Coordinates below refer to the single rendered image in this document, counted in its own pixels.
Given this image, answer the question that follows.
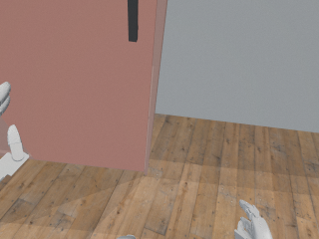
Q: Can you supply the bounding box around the left robot hand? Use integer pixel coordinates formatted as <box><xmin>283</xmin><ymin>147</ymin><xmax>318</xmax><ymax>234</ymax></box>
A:
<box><xmin>0</xmin><ymin>82</ymin><xmax>29</xmax><ymax>182</ymax></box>

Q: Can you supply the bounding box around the wardrobe door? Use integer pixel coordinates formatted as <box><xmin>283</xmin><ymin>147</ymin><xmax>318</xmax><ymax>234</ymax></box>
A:
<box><xmin>0</xmin><ymin>117</ymin><xmax>30</xmax><ymax>153</ymax></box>
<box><xmin>0</xmin><ymin>0</ymin><xmax>158</xmax><ymax>171</ymax></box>

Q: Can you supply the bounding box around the handle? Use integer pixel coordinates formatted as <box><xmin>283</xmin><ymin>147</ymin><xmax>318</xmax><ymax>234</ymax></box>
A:
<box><xmin>128</xmin><ymin>0</ymin><xmax>139</xmax><ymax>42</ymax></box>

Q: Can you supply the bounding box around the right robot hand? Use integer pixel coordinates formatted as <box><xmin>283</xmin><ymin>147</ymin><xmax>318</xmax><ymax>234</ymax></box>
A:
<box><xmin>234</xmin><ymin>199</ymin><xmax>273</xmax><ymax>239</ymax></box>

